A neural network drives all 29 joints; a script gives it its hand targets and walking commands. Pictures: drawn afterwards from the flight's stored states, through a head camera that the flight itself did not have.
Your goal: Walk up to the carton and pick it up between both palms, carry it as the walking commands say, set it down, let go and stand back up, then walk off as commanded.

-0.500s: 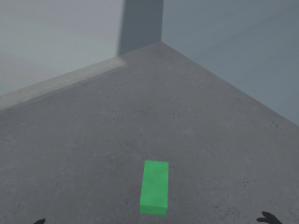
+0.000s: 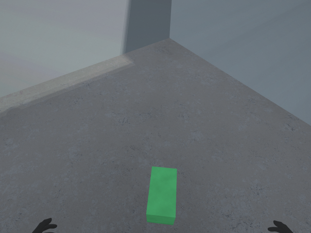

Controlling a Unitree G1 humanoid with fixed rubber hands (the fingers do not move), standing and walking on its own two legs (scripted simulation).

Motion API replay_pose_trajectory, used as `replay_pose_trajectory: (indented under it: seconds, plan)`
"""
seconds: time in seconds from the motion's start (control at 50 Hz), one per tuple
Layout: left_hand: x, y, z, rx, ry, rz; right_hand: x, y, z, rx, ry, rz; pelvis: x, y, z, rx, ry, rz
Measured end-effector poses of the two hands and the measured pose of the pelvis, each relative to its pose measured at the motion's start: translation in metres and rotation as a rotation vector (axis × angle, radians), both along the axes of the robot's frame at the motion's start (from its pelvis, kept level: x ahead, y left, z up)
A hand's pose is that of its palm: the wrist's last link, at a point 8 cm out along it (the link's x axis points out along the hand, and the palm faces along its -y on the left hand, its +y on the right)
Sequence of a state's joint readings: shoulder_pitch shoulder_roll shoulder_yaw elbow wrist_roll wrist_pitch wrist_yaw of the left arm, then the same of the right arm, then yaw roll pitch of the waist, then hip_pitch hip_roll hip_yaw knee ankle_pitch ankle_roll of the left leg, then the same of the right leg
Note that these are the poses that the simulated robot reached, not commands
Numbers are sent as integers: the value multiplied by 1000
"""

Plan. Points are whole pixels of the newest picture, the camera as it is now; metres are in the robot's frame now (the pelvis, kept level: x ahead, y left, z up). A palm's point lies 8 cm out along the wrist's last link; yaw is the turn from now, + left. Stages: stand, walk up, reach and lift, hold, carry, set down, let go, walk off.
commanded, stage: walk up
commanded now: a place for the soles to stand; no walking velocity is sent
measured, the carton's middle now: (162, 194) +0.45 -0.02 -0.68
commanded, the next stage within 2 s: reach and lift in 0.24 s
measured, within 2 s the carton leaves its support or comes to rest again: neither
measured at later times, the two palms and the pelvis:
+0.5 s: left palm out of the picture +0.15 +0.30 -0.09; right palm out of the picture +0.13 -0.31 -0.09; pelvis -0.04 +0.00 -0.01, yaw -4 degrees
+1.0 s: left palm (88, 194) +0.28 +0.23 -0.15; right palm (245, 198) +0.26 -0.26 -0.14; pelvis -0.08 +0.00 -0.06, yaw -4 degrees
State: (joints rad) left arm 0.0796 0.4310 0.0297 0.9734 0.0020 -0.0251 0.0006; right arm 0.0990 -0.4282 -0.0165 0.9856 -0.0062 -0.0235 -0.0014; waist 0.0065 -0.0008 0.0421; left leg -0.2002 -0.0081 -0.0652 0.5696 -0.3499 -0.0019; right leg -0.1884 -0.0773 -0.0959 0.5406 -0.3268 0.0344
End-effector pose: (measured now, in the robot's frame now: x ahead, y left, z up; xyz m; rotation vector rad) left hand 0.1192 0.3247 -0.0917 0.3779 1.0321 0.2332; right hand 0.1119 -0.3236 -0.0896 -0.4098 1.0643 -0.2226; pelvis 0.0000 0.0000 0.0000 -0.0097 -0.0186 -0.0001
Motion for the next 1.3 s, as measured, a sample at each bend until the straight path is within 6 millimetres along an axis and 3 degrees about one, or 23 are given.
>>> replay_pose_trajectory:
  seconds: [0.24, 0.32, 0.44, 0.52, 0.68, 1.0, 1.3]
  plan:
    - [-11, 1, -2, -6, 9, 17, 4, 0, 3, -6, -9, 18, -1, -1, 0, -1, -3, 9]
    - [3, -5, 6, 5, -38, -18, 22, 9, 13, 39, -121, -21, -11, -2, -3, -9, 15, -20]
    - [23, -14, 6, 13, -49, -39, 15, 13, 3, 49, -88, -35, -29, -3, -6, 2, 61, -61]
    - [42, -27, 1, -14, -73, -62, 22, 16, -2, 64, -118, -33, -38, -3, -13, 10, 86, -75]
    - [98, -53, -10, -47, -138, -96, 66, 29, -20, 108, -183, -43, -57, -3, -30, 18, 141, -82]
    - [157, -91, -54, -179, -203, -43, 146, 61, -52, 157, -239, -28, -83, -2, -58, 25, 400, -76]
    - [242, -140, -80, -241, -303, -75, 225, 79, -80, 239, -348, -65, -91, -4, -77, 46, 582, -81]
